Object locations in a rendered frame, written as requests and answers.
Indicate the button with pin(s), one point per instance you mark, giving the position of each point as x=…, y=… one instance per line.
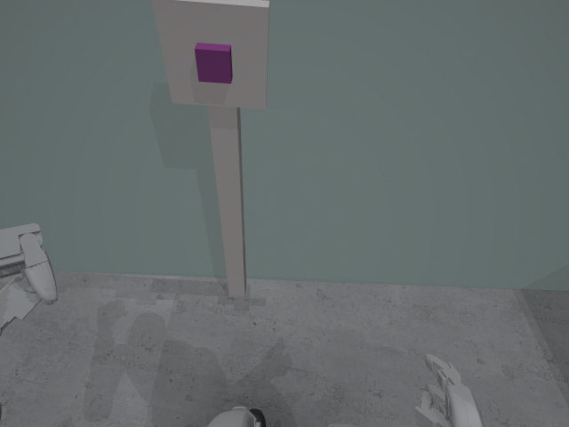
x=214, y=63

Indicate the left robot shin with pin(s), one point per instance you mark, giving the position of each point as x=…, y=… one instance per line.
x=243, y=409

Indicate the robot left hand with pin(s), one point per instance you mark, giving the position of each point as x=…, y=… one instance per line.
x=20, y=252

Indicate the panel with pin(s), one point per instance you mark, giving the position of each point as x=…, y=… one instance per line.
x=243, y=24

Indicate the robot right hand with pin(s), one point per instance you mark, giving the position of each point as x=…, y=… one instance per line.
x=457, y=406

